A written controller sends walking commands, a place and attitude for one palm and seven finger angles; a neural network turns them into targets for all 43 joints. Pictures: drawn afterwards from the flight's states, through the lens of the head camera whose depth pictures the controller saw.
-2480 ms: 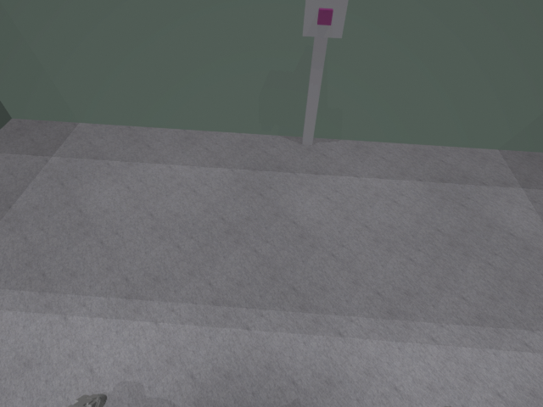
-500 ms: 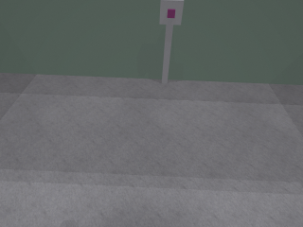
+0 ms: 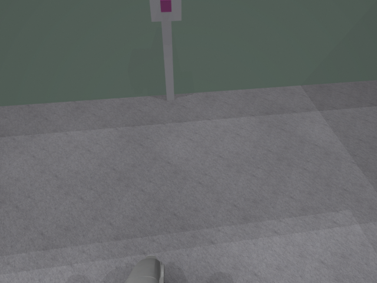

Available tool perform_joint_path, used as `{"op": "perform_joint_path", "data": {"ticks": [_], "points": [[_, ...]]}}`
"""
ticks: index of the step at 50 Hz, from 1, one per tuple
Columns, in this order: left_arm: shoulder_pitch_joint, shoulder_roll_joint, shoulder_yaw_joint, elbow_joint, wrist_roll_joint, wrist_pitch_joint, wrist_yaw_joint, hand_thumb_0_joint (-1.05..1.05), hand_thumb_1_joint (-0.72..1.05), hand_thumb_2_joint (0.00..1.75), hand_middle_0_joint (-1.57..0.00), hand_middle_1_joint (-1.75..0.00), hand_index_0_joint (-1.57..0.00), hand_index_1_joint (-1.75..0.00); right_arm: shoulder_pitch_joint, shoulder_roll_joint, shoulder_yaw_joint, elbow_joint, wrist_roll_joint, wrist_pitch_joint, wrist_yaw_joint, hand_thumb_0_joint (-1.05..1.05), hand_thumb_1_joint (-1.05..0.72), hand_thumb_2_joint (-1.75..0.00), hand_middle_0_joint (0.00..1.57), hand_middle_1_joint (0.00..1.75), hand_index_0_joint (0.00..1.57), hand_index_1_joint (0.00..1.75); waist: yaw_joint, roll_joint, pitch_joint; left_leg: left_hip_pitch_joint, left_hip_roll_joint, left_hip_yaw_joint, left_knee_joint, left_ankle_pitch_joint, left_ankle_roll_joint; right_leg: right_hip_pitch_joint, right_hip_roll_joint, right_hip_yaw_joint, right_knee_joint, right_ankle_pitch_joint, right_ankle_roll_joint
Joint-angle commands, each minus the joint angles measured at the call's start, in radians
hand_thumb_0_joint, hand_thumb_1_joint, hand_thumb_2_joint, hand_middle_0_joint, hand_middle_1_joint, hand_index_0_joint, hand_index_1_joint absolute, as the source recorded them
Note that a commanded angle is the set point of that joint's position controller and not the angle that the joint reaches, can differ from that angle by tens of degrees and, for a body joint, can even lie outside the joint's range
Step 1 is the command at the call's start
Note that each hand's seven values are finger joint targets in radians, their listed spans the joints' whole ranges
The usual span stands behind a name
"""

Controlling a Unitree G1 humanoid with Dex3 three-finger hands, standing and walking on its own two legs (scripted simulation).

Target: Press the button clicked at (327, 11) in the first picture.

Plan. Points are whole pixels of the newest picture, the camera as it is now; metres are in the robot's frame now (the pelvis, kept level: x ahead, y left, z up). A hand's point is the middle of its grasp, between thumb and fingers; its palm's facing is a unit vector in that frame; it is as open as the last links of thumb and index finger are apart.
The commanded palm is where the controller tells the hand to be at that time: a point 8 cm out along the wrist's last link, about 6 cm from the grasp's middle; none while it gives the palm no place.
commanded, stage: walk to a spot facing it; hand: left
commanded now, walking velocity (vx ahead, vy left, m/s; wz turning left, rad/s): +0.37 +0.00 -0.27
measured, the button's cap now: (165, 5) +1.47 +0.27 -0.04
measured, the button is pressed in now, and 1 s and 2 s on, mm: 0 0 0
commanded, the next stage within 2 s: turn to face it in 1.46 s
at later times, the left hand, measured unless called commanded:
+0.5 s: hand (125, 203) +0.33 +0.22 -0.16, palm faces -0.20 -0.96 -0.18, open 7.4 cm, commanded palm none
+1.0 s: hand (155, 169) +0.47 +0.16 -0.18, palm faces -0.22 -0.95 -0.20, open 7.2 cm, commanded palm none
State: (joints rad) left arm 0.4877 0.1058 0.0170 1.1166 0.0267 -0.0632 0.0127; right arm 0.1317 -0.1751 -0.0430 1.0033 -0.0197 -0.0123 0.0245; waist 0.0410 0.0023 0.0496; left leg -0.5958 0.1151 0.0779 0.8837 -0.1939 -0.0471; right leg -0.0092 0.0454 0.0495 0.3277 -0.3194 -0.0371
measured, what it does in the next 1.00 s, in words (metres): walks ahead, turning right: left foot, then right foot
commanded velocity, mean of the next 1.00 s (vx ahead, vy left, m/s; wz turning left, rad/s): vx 0.37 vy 0.00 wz -0.17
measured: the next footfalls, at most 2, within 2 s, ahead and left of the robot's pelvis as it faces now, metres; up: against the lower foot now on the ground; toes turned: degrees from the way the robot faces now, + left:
left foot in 0.12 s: +0.21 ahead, +0.14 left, +0.00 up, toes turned +5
right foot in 0.68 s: +0.36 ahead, -0.13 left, +0.00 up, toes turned -24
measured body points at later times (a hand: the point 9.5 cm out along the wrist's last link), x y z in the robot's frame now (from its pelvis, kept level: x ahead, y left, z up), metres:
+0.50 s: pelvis +0.20 +0.05 +0.00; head +0.21 +0.06 +0.45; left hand +0.34 +0.27 -0.14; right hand +0.10 -0.18 -0.14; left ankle +0.17 +0.14 -0.74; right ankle +0.26 -0.12 -0.69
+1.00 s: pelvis +0.41 -0.02 -0.01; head +0.43 -0.01 +0.44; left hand +0.48 +0.21 -0.17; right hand +0.39 -0.28 -0.15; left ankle +0.53 +0.08 -0.72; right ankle +0.32 -0.12 -0.74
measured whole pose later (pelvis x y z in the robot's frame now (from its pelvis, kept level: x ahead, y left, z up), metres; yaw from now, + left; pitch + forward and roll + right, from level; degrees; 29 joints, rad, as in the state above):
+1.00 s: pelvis +0.41 -0.02 -0.01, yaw -16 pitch +0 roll -2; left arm 0.29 0.19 0.06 1.09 0.03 -0.06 0.01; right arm 0.22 -0.20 -0.07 1.03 -0.03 -0.03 0.02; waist -0.01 0.01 0.03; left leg -0.50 0.16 0.12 0.76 -0.24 -0.03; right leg -0.09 0.00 -0.15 0.43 -0.32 -0.01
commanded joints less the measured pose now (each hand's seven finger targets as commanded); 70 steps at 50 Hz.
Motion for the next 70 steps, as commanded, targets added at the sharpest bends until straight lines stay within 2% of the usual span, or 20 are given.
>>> {"op": "perform_joint_path", "data": {"ticks": [1, 4, 6, 7, 10, 13, 27, 30, 32, 33, 34, 35, 40, 49, 52, 54, 55, 57, 61, 70], "points": [[0.038, 0.201, 0.052, -0.030, 0.005, -0.011, 0.018, 0.00, 0.90, 0.90, -0.20, -0.30, -0.20, -0.30, -0.113, -0.049, -0.016, -0.106, 0.009, -0.044, 0.006, 0.00, -0.90, -0.90, 0.20, 0.30, 0.20, 0.30, 0.001, -0.142, 0.061, 0.101, -0.032, 0.023, -0.179, -0.007, 0.029, -0.081, -0.246, 0.164, -0.070, 0.429, -0.117], [-0.009, 0.203, 0.064, -0.042, -0.006, -0.011, 0.014, 0.00, 0.90, 0.90, -0.20, -0.30, -0.20, -0.30, 0.162, -0.108, -0.034, -0.022, 0.000, -0.059, -0.022, 0.00, -0.90, -0.90, 0.20, 0.30, 0.20, 0.30, -0.120, -0.074, -0.058, 0.515, -0.074, 0.031, -0.353, 0.046, 0.061, -0.185, -0.163, 0.098, 0.248, 0.572, -0.072], [0.056, 0.105, 0.055, -0.075, -0.020, -0.005, -0.007, 0.00, 0.90, 0.90, -0.20, -0.30, -0.20, -0.30, 0.408, -0.296, -0.074, 0.031, -0.014, -0.061, -0.038, 0.00, -0.90, -0.90, 0.20, 0.30, 0.20, 0.30, -0.161, 0.332, -0.243, 0.839, 0.359, -0.524, -0.543, -0.096, 0.200, -0.524, 0.019, -0.064, 0.839, -0.224, -0.007], [0.008, 0.122, 0.053, -0.093, -0.010, -0.005, -0.003, 0.00, 0.90, 0.90, -0.20, -0.30, -0.20, -0.30, 0.346, -0.265, -0.063, 0.021, -0.005, -0.050, -0.038, 0.00, -0.90, -0.90, 0.20, 0.30, 0.20, 0.30, -0.141, 0.231, -0.195, 0.706, 0.400, -0.601, -0.661, -0.345, 0.226, -0.579, -0.019, -0.006, 0.964, -0.238, -0.018], [-0.118, 0.106, 0.058, -0.103, 0.008, 0.018, -0.026, 0.00, 0.90, 0.90, -0.20, -0.30, -0.20, -0.30, 0.175, -0.097, -0.025, -0.010, -0.006, -0.061, -0.041, 0.00, -0.90, -0.90, 0.20, 0.30, 0.20, 0.30, -0.068, 0.115, 0.055, 0.353, 0.285, -0.364, -0.727, -0.371, 0.178, -0.607, -0.135, -0.016, 1.000, -0.032, -0.008], [-0.061, 0.071, 0.057, -0.092, 0.012, 0.054, -0.035, 0.00, 0.90, 0.90, -0.20, -0.30, -0.20, -0.30, 0.139, -0.076, -0.021, -0.004, -0.005, -0.077, -0.044, 0.00, -0.90, -0.90, 0.20, 0.30, 0.20, 0.30, -0.005, 0.120, 0.028, 0.256, 0.222, -0.134, -0.731, -0.246, 0.161, -0.529, -0.156, -0.043, 0.907, 0.035, 0.011], [-0.474, 0.094, 0.044, -0.217, 0.010, 0.051, -0.050, 0.00, 0.90, 0.90, -0.20, -0.30, -0.20, -0.30, 0.390, -0.108, -0.022, 0.102, -0.017, -0.070, -0.041, 0.00, -0.90, -0.90, 0.20, 0.30, 0.20, 0.30, -0.115, 0.094, 0.081, 0.587, 0.225, 0.040, -0.690, 0.159, 0.181, -0.590, -0.145, -0.156, 0.365, 0.107, 0.027], [-0.442, 0.103, 0.044, -0.202, 0.007, 0.038, -0.048, 0.00, 0.90, 0.90, -0.20, -0.30, -0.20, -0.30, 0.396, -0.122, -0.020, 0.114, -0.018, -0.063, -0.042, 0.00, -0.90, -0.90, 0.20, 0.30, 0.20, 0.30, -0.091, 0.106, 0.041, 0.622, 0.215, 0.087, -0.585, 0.342, 0.159, -0.458, -0.093, -0.209, 0.259, 0.055, -0.003], [-0.228, 0.142, 0.057, -0.124, 0.010, 0.022, -0.039, 0.00, 0.90, 0.90, -0.20, -0.30, -0.20, -0.30, 0.372, -0.119, -0.017, 0.119, -0.006, -0.061, -0.040, 0.00, -0.90, -0.90, 0.20, 0.30, 0.20, 0.30, 0.017, 0.064, -0.077, 0.532, 0.164, 0.165, -0.303, 0.532, 0.107, -0.121, -0.050, -0.235, 0.156, 0.137, -0.040], [-0.071, 0.226, 0.079, -0.077, 0.013, 0.009, -0.027, 0.00, 0.90, 0.90, -0.20, -0.30, -0.20, -0.30, 0.360, -0.092, -0.012, 0.100, 0.007, -0.066, -0.029, 0.00, -0.90, -0.90, 0.20, 0.30, 0.20, 0.30, 0.081, -0.046, -0.183, 0.286, 0.116, 0.206, -0.053, 0.361, 0.064, 0.177, -0.212, -0.048, 0.140, 0.110, -0.105], [0.062, 0.342, 0.107, -0.043, -0.001, 0.005, -0.013, 0.00, 0.90, 0.90, -0.20, -0.30, -0.20, -0.30, 0.348, -0.035, 0.005, 0.057, 0.014, -0.074, -0.030, 0.00, -0.90, -0.90, 0.20, 0.30, 0.20, 0.30, 0.101, -0.252, -0.275, -0.020, -0.033, 0.187, 0.261, -0.329, 0.017, 0.409, -0.482, 0.385, 0.055, 0.245, -0.229], [0.053, 0.362, 0.109, -0.036, -0.018, 0.005, -0.010, 0.00, 0.90, 0.90, -0.20, -0.30, -0.20, -0.30, 0.269, -0.076, -0.008, 0.049, 0.015, -0.070, -0.031, 0.00, -0.90, -0.90, 0.20, 0.30, 0.20, 0.30, 0.110, -0.182, -0.271, -0.066, -0.012, 0.041, 0.409, -0.370, 0.038, 0.326, -0.508, 0.420, -0.008, 0.251, -0.252], [-0.195, 0.164, 0.052, -0.083, -0.003, -0.011, 0.004, 0.00, 0.90, 0.90, -0.20, -0.30, -0.20, -0.30, 0.265, -0.001, -0.015, 0.066, -0.007, -0.025, -0.024, 0.00, -0.90, -0.90, 0.20, 0.30, 0.20, 0.30, -0.058, -0.075, 0.002, 0.031, 0.074, -0.018, 0.266, -0.130, 0.021, -0.179, -0.344, 0.046, -0.117, 0.214, -0.130], [-0.180, 0.225, 0.063, -0.069, 0.003, -0.014, -0.008, 0.00, 0.90, 0.90, -0.20, -0.30, -0.20, -0.30, 0.105, -0.030, -0.021, -0.022, -0.005, -0.038, 0.012, 0.00, -0.90, -0.90, 0.20, 0.30, 0.20, 0.30, -0.050, -0.142, 0.054, 0.169, 0.024, 0.055, -0.191, -0.032, 0.029, -0.207, -0.308, -0.014, -0.102, 0.071, -0.105], [-0.187, 0.230, 0.069, -0.070, -0.003, -0.005, -0.012, 0.00, 0.90, 0.90, -0.20, -0.30, -0.20, -0.30, 0.233, -0.090, -0.032, 0.015, -0.009, -0.053, 0.000, 0.00, -0.90, -0.90, 0.20, 0.30, 0.20, 0.30, -0.125, -0.010, 0.010, 0.453, -0.030, 0.104, -0.338, -0.025, 0.040, -0.272, -0.249, -0.080, 0.123, 0.178, -0.068], [-0.152, 0.128, 0.052, -0.109, -0.019, 0.000, -0.028, 0.00, 0.90, 0.90, -0.20, -0.30, -0.20, -0.30, 0.473, -0.289, -0.073, 0.071, -0.028, -0.061, -0.021, 0.00, -0.90, -0.90, 0.20, 0.30, 0.20, 0.30, -0.188, 0.411, -0.122, 0.752, 0.336, -0.438, -0.611, -0.178, 0.176, -0.572, -0.037, -0.210, 0.740, -0.199, 0.023], [-0.210, 0.164, 0.053, -0.122, -0.009, 0.004, -0.019, 0.00, 0.90, 0.90, -0.20, -0.30, -0.20, -0.30, 0.461, -0.267, -0.062, 0.082, -0.019, -0.054, -0.035, 0.00, -0.90, -0.90, 0.20, 0.30, 0.20, 0.30, -0.192, 0.374, -0.118, 0.706, 0.378, -0.540, -0.693, -0.275, 0.188, -0.635, -0.057, -0.075, 0.922, -0.237, 0.006], [-0.272, 0.156, 0.058, -0.116, -0.003, 0.003, -0.034, 0.00, 0.90, 0.90, -0.20, -0.30, -0.20, -0.30, 0.308, -0.173, -0.036, 0.033, -0.014, -0.060, -0.041, 0.00, -0.90, -0.90, 0.20, 0.30, 0.20, 0.30, -0.134, 0.136, 0.018, 0.553, 0.327, -0.369, -0.682, -0.209, 0.185, -0.692, -0.152, -0.043, 0.983, -0.060, 0.004], [-0.172, 0.106, 0.055, -0.073, 0.003, 0.038, -0.039, 0.00, 0.90, 0.90, -0.20, -0.30, -0.20, -0.30, 0.232, -0.104, -0.016, 0.032, -0.005, -0.085, -0.048, 0.00, -0.90, -0.90, 0.20, 0.30, 0.20, 0.30, -0.045, 0.106, -0.001, 0.475, 0.224, -0.060, -0.685, 0.067, 0.138, -0.589, -0.172, -0.059, 0.894, 0.072, 0.035], [-0.383, 0.071, 0.054, -0.162, 0.003, 0.055, -0.045, 0.00, 0.90, 0.90, -0.20, -0.30, -0.20, -0.30, 0.331, -0.077, -0.026, 0.095, -0.006, -0.076, -0.047, 0.00, -0.90, -0.90, 0.20, 0.30, 0.20, 0.30, -0.079, 0.113, 0.095, 0.569, 0.216, 0.124, -0.698, 0.231, 0.151, -0.634, -0.175, -0.158, 0.461, 0.165, 0.045]]}}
